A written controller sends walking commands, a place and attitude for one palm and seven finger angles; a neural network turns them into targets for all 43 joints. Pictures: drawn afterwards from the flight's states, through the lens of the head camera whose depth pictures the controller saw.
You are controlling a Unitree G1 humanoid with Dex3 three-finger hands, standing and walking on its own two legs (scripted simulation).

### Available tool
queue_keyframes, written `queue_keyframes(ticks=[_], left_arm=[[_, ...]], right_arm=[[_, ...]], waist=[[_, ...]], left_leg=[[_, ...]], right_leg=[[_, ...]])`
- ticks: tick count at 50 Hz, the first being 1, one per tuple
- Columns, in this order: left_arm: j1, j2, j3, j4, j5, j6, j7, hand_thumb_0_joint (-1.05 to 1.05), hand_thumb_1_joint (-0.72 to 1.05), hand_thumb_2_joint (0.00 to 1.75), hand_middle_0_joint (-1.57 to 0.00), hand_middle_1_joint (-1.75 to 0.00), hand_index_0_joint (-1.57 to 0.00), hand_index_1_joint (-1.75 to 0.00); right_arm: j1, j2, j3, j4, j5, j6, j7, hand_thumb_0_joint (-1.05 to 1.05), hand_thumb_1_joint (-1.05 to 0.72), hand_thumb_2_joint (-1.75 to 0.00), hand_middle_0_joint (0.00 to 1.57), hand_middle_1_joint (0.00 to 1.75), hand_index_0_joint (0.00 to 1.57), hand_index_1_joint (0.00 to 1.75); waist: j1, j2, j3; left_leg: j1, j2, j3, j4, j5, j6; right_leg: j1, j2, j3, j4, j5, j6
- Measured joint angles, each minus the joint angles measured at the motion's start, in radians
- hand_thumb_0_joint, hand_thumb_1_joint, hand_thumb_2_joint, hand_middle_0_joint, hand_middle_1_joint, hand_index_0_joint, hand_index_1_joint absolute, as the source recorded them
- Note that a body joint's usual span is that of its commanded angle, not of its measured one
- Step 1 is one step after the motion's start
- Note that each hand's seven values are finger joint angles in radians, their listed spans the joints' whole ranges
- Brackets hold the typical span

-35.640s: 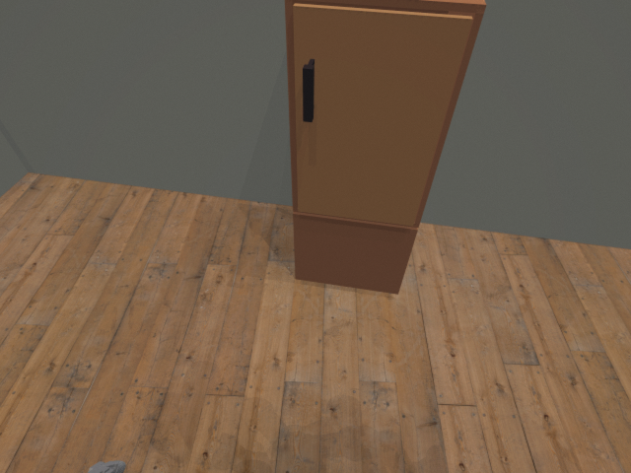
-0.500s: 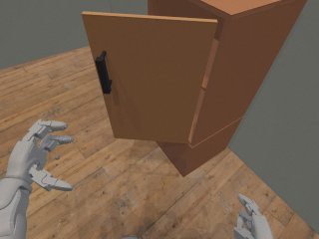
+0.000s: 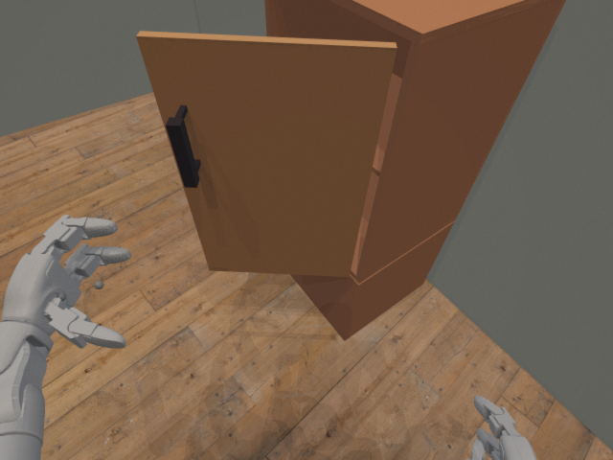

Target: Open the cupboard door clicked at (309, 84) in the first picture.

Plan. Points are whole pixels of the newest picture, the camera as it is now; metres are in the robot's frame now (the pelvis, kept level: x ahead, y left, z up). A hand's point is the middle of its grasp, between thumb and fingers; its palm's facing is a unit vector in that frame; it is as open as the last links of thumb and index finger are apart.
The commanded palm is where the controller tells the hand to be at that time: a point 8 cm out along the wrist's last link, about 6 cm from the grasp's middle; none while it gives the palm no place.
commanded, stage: raise the hand with hooked fingers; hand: left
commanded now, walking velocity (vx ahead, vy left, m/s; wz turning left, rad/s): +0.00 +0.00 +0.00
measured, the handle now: (187, 147) +0.57 +0.24 +0.08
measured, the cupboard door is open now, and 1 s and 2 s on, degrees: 52 52 52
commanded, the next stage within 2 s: move the hooked fingers beside the handle in 0.20 s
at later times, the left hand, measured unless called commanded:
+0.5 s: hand (105, 270) +0.31 +0.27 +0.09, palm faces +0.06 -1.00 -0.01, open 13.9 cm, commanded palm +0.29 +0.32 +0.09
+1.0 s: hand (123, 222) +0.39 +0.28 +0.08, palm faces +0.01 -1.00 +0.00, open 13.9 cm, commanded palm +0.37 +0.33 +0.09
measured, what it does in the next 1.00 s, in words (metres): stands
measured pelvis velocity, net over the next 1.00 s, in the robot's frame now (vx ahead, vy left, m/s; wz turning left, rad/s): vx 0.00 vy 0.00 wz -0.02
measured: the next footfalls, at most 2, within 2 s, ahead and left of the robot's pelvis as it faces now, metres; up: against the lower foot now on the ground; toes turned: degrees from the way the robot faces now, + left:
none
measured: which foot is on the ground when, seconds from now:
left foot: down 0.00-1.00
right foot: down 0.00-1.00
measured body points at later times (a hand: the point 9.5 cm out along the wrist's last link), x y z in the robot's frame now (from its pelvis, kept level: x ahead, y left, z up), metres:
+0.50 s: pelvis +0.00 -0.01 +0.00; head +0.03 -0.01 +0.45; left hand +0.30 +0.33 +0.09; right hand +0.16 -0.26 -0.08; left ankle +0.03 +0.10 -0.72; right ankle +0.00 -0.12 -0.72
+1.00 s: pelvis +0.00 +0.00 -0.01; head +0.06 +0.02 +0.44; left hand +0.39 +0.33 +0.09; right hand +0.08 -0.27 -0.11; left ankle +0.03 +0.10 -0.72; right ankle +0.00 -0.12 -0.72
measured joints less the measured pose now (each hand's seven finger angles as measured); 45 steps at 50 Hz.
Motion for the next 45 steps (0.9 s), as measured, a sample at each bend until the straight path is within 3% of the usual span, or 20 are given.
queue_keyframes(ticks=[16, 22, 38, 45], left_arm=[[-0.015, 0.001, 0.003, 0.03, -0.016, -0.007, -0.02, -0.01, -0.5, 0.3, -0.3, -1.2, -0.3, -1.2], [-0.087, 0.013, 0.005, 0.107, 0.003, -0.01, -0.019, -0.01, -0.5, 0.3, -0.3, -1.2, -0.3, -1.2], [-0.323, 0.115, 0.048, 0.388, 0.041, -0.049, -0.058, -0.01, -0.5, 0.3, -0.3, -1.2, -0.3, -1.2], [-0.374, 0.12, 0.051, 0.419, 0.054, -0.09, -0.056, -0.01, -0.5, 0.3, -0.3, -1.2, -0.3, -1.2]], right_arm=[[-0.023, 0.011, 0.009, 0.005, 0.002, 0.0, -0.007, 0.01, -0.9, -0.9, 0.21, 0.3, 0.21, 0.3], [-0.032, 0.005, 0.011, 0.011, 0.003, 0.006, -0.015, 0.01, -0.9, -0.9, 0.21, 0.3, 0.21, 0.3], [0.02, -0.012, 0.002, 0.02, 0.001, 0.061, -0.005, 0.01, -0.9, -0.9, 0.21, 0.3, 0.21, 0.3], [0.057, -0.014, -0.008, 0.035, -0.004, 0.09, 0.001, 0.01, -0.9, -0.9, 0.21, 0.3, 0.21, 0.3]], waist=[[0.007, 0.009, -0.004], [0.009, 0.006, 0.001], [-0.035, -0.01, -0.006], [-0.044, -0.01, -0.011]], left_leg=[[0.001, 0.005, -0.006, -0.003, 0.002, -0.01], [-0.016, 0.005, -0.014, 0.009, 0.001, -0.013], [-0.095, 0.014, -0.003, 0.048, -0.013, -0.008], [-0.126, 0.013, 0.002, 0.062, -0.02, 0.0]], right_leg=[[-0.001, 0.006, -0.005, 0.005, -0.005, -0.009], [-0.016, 0.005, -0.012, 0.018, -0.01, -0.011], [-0.099, 0.011, 0.003, 0.051, -0.014, -0.009], [-0.127, 0.01, 0.008, 0.056, -0.013, -0.003]])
